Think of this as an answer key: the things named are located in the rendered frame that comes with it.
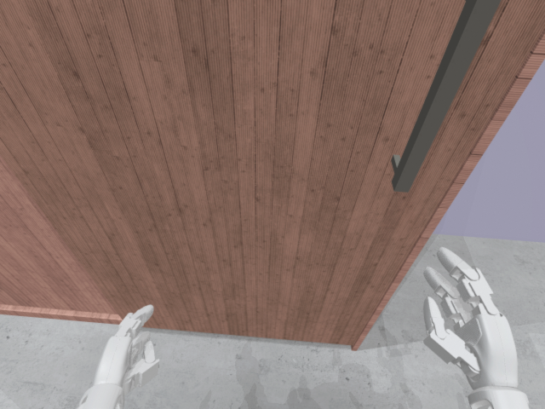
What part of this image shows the robot left forearm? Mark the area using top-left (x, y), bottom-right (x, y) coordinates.
top-left (77, 383), bottom-right (124, 409)

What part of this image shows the wardrobe door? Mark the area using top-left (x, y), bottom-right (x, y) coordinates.
top-left (0, 0), bottom-right (545, 345)
top-left (0, 155), bottom-right (118, 314)

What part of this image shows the robot left hand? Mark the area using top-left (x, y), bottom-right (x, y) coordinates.
top-left (92, 305), bottom-right (159, 395)

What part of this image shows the robot right forearm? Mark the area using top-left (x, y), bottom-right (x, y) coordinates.
top-left (468, 386), bottom-right (530, 409)

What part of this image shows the robot right hand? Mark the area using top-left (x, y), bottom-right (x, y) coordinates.
top-left (423, 247), bottom-right (518, 390)

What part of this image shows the handle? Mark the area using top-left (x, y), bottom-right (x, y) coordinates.
top-left (391, 0), bottom-right (501, 193)

